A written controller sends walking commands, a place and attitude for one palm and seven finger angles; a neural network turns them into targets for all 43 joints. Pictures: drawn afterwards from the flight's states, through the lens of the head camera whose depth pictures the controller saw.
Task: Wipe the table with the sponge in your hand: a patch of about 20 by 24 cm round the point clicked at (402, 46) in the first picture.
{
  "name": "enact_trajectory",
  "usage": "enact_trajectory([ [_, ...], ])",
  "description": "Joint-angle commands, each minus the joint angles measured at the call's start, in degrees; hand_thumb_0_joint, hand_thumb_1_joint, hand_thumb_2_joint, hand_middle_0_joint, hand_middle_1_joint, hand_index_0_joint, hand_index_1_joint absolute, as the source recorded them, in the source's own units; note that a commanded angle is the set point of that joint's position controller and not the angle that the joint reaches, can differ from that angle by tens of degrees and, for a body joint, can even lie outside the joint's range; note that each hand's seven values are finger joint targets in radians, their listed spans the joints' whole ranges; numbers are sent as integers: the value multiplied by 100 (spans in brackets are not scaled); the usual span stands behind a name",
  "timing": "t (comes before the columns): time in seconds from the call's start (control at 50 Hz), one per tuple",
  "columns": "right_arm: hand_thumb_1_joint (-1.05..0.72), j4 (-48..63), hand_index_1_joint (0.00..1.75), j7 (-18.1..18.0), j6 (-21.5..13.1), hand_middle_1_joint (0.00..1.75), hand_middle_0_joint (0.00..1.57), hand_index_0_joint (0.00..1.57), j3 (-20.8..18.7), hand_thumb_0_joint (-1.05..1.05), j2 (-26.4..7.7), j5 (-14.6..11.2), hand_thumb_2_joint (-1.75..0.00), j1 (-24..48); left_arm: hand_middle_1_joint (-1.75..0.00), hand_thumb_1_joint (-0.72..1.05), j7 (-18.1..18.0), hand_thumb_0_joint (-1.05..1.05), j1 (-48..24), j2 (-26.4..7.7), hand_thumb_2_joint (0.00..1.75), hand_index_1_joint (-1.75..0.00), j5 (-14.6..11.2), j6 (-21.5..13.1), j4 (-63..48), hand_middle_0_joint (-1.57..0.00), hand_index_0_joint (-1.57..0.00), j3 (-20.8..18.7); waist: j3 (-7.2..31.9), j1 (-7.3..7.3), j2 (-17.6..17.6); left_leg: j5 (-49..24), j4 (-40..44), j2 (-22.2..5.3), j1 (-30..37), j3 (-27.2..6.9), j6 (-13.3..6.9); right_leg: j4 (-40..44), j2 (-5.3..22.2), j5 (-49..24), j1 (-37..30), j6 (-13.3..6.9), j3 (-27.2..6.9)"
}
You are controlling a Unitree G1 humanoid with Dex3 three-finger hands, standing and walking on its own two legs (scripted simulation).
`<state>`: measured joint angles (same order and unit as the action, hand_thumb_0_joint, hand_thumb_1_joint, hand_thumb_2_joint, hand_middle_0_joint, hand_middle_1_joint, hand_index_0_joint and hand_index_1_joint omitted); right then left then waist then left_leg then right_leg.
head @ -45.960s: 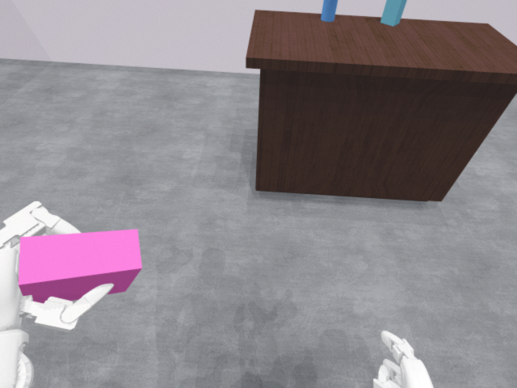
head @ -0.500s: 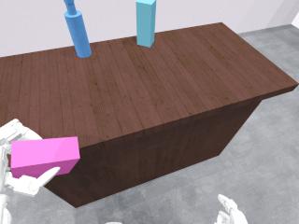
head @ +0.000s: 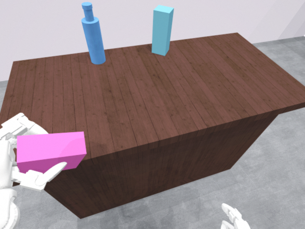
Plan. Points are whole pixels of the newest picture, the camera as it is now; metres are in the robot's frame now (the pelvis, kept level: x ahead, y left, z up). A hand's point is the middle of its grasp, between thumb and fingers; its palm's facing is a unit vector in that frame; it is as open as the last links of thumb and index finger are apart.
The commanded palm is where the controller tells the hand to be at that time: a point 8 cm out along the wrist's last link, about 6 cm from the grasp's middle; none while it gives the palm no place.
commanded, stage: shuffle to correct the standing spot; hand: left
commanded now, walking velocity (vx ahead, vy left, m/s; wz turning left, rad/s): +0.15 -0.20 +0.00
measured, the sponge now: (60, 153) +0.23 +0.22 +0.12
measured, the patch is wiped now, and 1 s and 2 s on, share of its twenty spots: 0.00 0.00 0.00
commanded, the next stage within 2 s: none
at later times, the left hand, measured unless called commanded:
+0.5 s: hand (89, 123) +0.29 +0.17 +0.16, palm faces +0.27 -0.84 -0.46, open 9.1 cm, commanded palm +0.24 +0.20 +0.18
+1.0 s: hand (134, 112) +0.31 +0.07 +0.18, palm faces +0.34 -0.77 -0.54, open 9.1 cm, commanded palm +0.26 +0.11 +0.18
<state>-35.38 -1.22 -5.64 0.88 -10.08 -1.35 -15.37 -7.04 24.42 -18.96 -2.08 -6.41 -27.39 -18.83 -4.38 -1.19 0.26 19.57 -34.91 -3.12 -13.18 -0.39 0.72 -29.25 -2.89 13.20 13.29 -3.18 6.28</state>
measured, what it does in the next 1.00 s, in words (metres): steps to the right: right foot, then left foot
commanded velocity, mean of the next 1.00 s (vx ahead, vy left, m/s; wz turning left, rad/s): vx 0.14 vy -0.20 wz -0.04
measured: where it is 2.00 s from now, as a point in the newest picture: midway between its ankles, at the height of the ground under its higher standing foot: outside the picture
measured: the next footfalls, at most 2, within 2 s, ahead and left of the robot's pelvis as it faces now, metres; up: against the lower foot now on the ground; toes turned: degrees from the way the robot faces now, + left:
right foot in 0.34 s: +0.14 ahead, -0.12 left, +0.00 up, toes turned -7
left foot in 0.68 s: +0.18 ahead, +0.04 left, +0.00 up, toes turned +3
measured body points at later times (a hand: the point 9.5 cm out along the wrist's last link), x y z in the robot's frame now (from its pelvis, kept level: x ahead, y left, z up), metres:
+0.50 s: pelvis +0.06 -0.06 +0.00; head +0.11 -0.05 +0.44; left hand +0.27 +0.21 +0.19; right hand +0.21 -0.30 -0.09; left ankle +0.04 +0.07 -0.63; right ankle +0.10 -0.11 -0.73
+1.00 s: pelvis +0.09 -0.16 -0.01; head +0.13 -0.17 +0.43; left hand +0.29 +0.11 +0.21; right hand +0.26 -0.37 -0.11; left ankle +0.14 +0.03 -0.73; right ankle +0.12 -0.30 -0.73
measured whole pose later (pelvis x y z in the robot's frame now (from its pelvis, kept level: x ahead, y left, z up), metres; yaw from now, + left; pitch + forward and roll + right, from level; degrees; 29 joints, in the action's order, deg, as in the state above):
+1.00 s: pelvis +0.09 -0.16 -0.01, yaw -4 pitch -2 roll -3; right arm -30.5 0.3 -2.7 1.0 -9.8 -2.2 -11.1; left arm -5.8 26.5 -25.8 -2.3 -9.9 -34.7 -24.8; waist -7.4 -3.5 4.6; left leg 18.0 -42.7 -13.3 -22.7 -0.3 3.2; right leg -34.7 0.7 16.8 17.8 0.6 5.9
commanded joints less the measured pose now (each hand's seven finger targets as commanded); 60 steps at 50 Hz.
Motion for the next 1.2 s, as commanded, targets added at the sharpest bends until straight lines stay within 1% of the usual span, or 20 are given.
enact_trajectory([
  [0.0,-90,993,30,28,-419,30,20,20,-417,0,-810,-49,-90,637,-160,10,-145,0,-640,-1358,130,-160,-93,-600,-1762,-120,-120,-807,791,99,227,-435,157,-337,-547,-283,-403,553,651,144,-680,-357,-1072],
  [0.08,-90,977,30,35,-262,30,20,20,-391,0,-683,-60,-90,582,-160,10,-163,0,-206,-1443,130,-160,-294,-609,-1574,-120,-120,-1010,997,174,-478,-418,-630,-8,-658,287,-142,666,1586,-929,-715,-1043,-2254],
  [0.12,-90,1004,30,-4,-218,30,20,20,-372,0,-724,-54,-90,654,-160,10,-117,0,-25,-1476,130,-160,-359,-624,-1632,-120,-120,-1100,1084,251,108,-1127,533,-301,429,56,-259,-217,1071,-1296,-11,-618,-1470],
  [0.16,-90,1044,30,-54,-125,30,20,20,-401,0,-844,66,-90,703,-160,10,-12,0,55,-1389,130,-160,-303,-666,-1681,-120,-120,-1024,848,297,1761,-2777,1338,-1530,1540,-1691,-807,-1999,63,293,1684,136,-248],
  [0.2,-90,990,30,-31,-21,30,20,20,-462,0,-791,169,-90,705,-160,10,65,0,-16,-1516,130,-160,-130,-678,-1600,-120,-120,-1100,500,257,1448,-3782,1092,-1931,2122,-1883,-1114,-2155,229,1479,2714,99,-437],
  [0.3,-90,1337,30,84,51,30,20,20,-458,0,-798,-74,-90,794,-160,10,25,0,340,-1498,130,-160,-201,-562,-1794,-120,-120,-1180,1200,-94,776,-3202,-1117,-942,-65,201,-431,612,-20,-743,-1028,-112,140],
  [0.34,-90,1399,30,86,8,30,20,20,-447,0,-747,-185,-90,866,-160,10,-72,0,486,-1770,130,-160,-254,-525,-1716,-120,-120,-1301,1807,-30,-1023,-846,-3703,207,-1787,669,-166,537,1296,-2186,-2466,-1021,-1872],
  [0.38,-90,1343,30,130,-86,30,20,20,-520,0,-769,-143,-90,625,-160,10,-79,0,549,-1580,130,-160,-333,-673,-1860,-120,-120,-1338,1570,-91,-1164,1042,-4604,54,-2245,-106,-80,1004,2166,-2140,-1616,-1523,-3046],
  [0.44,-90,1072,30,117,117,30,20,20,-324,0,-626,14,-90,744,-160,10,-167,0,602,-1698,130,-160,-260,-711,-2116,-120,-120,-1396,871,-6,250,844,-4029,-290,-2188,52,-33,955,2102,-2065,-543,-1476,-2428],
  [0.58,-90,1065,30,-24,-51,30,20,20,-289,0,-594,115,-90,737,-160,10,-217,0,-268,-1422,130,-160,-215,-607,-1438,-120,-120,-958,1148,-3,-413,-765,42,143,208,1021,-112,779,1154,-576,226,-691,-1103],
  [0.62,-90,1152,30,-74,-99,30,20,20,-374,0,-714,18,-90,766,-160,10,-126,0,-218,-1234,130,-160,-246,-571,-1462,-120,-120,-780,1090,94,255,-1163,997,-258,1273,417,-297,-184,885,-913,797,-372,-1130],
  [0.66,-90,1226,30,-30,19,30,20,20,-423,0,-866,11,-90,828,-160,10,-76,0,-561,-1273,130,-160,-195,-622,-1751,-120,-120,-752,1075,78,1644,-2365,1797,-2108,2005,-2066,-1227,-2879,231,923,2090,338,-588],
  [0.7,-90,1157,30,-7,85,30,20,20,-286,0,-703,142,-90,1104,-160,10,22,0,-607,-1569,130,-160,-149,-576,-1416,-120,-120,-951,621,62,957,-1578,2314,-2424,855,-2641,-1649,-5080,177,757,2448,246,-1122],
  [0.76,-90,1181,30,72,179,30,20,20,-353,0,-811,141,-90,1123,-160,10,39,0,-234,-1489,130,-160,-110,-463,-1891,-120,-120,-944,504,-65,802,-1305,1871,-2073,178,-1381,-1376,-5517,498,485,2705,150,-1211],
  [0.86,-90,1270,30,143,160,30,20,20,-410,0,-787,-66,-90,593,-160,10,4,0,279,-1437,130,-160,-165,-699,-2126,-120,-120,-1223,1121,-53,1554,-1611,1089,-1316,-42,156,-632,-1143,523,302,753,154,-57],
  [0.92,-90,1276,30,95,53,30,20,20,-279,0,-668,-126,-90,553,-160,10,-32,0,-328,-1360,130,-160,-84,-569,-1649,-120,-120,-1057,1310,99,748,-1256,-371,-968,-228,416,-342,521,110,-624,-562,307,528],
  [1.0,-90,1192,30,71,-59,30,20,20,-409,0,-761,-150,-90,714,-160,10,-111,0,-945,-1396,130,-160,-77,-410,-1070,-120,-120,-777,1123,-5,-2401,936,-3780,27,-1923,122,23,1337,2226,-1963,-866,-1141,-2584],
  [1.04,-90,1170,30,103,42,30,20,20,-286,0,-635,-216,-90,862,-160,10,-136,0,-528,-1305,130,-160,-132,-412,-1289,-120,-120,-797,732,19,-1457,832,-3739,-310,-1758,-247,-121,1306,2342,-924,-141,-1354,-2399],
  [1.14,-90,1153,30,42,177,30,20,20,-144,0,-541,-46,-90,916,-160,10,-149,0,-216,-1246,130,-160,-189,-614,-1939,-120,-120,-821,1090,137,971,-1084,1474,-8,478,283,-16,-1202,743,-463,241,-325,-243],
  [1.18,-90,1199,30,65,138,30,20,20,-425,0,-766,66,-90,900,-160,10,-183,0,-430,-1469,130,-160,-88,-762,-2460,-120,-120,-891,1087,77,2172,-2555,1947,-1764,1789,-2449,-504,-3416,169,1202,2117,60,-407],
])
